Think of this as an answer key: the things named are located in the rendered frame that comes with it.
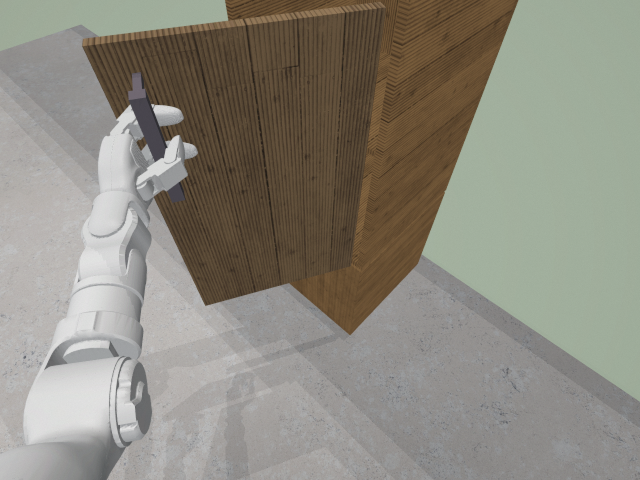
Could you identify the robot left forearm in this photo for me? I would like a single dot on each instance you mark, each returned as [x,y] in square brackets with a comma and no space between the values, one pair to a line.
[103,318]

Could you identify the handle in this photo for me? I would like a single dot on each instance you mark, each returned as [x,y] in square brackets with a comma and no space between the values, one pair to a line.
[150,128]

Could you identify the cupboard door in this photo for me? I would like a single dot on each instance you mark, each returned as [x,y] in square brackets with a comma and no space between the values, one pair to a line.
[279,108]

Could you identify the robot left upper arm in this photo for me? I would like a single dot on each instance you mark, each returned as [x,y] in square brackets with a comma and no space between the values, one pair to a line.
[81,417]

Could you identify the robot left hand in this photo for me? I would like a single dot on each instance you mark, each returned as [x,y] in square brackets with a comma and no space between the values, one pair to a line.
[122,166]

